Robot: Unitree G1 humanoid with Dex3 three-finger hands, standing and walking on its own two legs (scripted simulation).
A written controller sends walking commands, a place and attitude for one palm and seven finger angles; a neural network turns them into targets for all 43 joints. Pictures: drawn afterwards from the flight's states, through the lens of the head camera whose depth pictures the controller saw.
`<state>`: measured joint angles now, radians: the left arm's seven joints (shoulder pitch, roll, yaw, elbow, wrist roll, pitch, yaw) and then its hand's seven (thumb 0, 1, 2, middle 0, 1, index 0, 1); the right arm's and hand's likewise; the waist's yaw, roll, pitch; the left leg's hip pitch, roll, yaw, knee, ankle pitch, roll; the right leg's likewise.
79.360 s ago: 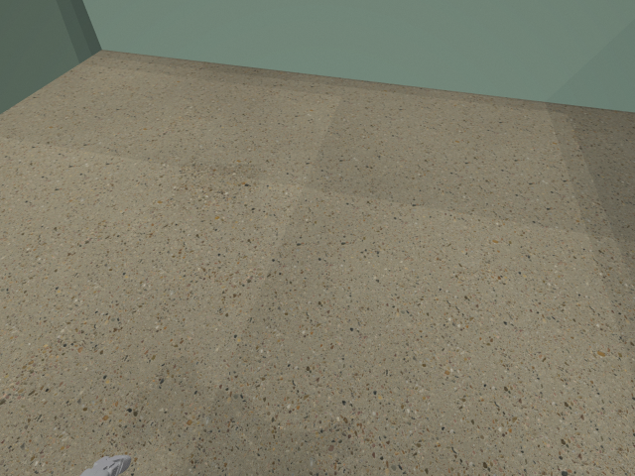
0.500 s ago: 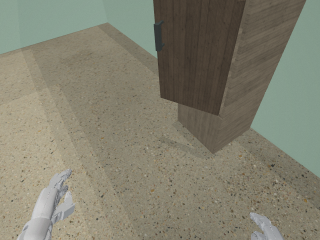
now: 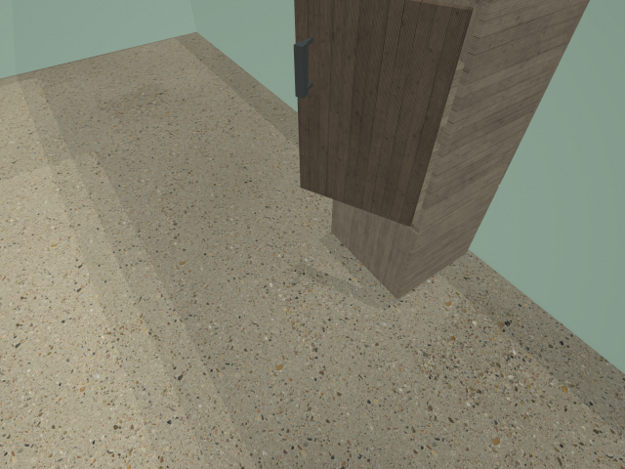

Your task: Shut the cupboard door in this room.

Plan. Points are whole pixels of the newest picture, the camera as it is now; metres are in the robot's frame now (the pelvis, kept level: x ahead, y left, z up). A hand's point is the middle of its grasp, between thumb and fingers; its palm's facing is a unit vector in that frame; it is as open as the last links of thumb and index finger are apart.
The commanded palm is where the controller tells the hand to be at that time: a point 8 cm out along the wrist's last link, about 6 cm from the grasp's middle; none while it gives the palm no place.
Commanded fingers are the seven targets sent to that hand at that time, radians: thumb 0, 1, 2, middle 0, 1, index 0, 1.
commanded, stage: let the arm hang, fingers relaxed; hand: left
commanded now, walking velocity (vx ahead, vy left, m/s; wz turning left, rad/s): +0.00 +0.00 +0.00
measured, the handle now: (305, 67) +0.96 +0.06 +0.06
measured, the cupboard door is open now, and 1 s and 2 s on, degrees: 27 27 27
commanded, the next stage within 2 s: look to check the result in 0.46 s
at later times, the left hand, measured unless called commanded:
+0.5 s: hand out of the picture +0.01 +0.17 -0.18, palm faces -0.01 -0.99 -0.17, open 7.4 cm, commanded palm none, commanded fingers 0.00 0.90 0.90 -0.20 -0.30 -0.20 -0.30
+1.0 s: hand out of the picture +0.04 +0.21 -0.17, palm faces -0.02 -0.97 -0.25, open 7.4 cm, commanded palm none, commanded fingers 0.00 0.90 0.90 -0.20 -0.30 -0.20 -0.30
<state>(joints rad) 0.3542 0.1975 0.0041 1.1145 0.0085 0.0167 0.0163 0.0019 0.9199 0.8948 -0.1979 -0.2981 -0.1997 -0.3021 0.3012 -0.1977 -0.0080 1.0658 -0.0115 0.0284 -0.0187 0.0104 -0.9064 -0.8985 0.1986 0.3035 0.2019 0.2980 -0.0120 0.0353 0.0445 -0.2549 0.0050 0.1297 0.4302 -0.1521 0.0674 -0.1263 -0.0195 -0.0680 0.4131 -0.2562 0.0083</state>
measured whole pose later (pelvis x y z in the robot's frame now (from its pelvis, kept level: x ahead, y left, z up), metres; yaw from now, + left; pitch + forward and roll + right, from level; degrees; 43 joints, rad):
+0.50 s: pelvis +0.01 +0.00 +0.00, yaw -1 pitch -2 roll +0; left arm 0.28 0.15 0.00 1.14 0.01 0.00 0.02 0.00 0.91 0.90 -0.20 -0.30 -0.20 -0.30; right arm 0.28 -0.18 -0.02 1.12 -0.01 0.01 -0.03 0.01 -0.91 -0.90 0.20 0.30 0.20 0.30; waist -0.02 0.00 0.03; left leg -0.22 -0.01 0.15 0.38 -0.14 0.07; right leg -0.11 -0.03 -0.05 0.39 -0.25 0.02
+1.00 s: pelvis +0.02 +0.00 +0.00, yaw -1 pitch -2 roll +0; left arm 0.23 0.22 0.01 1.15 0.01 0.00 0.01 0.00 0.91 0.90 -0.20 -0.30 -0.20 -0.30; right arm 0.21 -0.24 -0.02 1.11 -0.01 0.00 -0.02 0.01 -0.91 -0.90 0.20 0.30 0.20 0.30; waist -0.01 0.01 0.04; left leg -0.19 -0.01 0.15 0.36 -0.15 0.07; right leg -0.08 -0.03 -0.04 0.36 -0.26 0.02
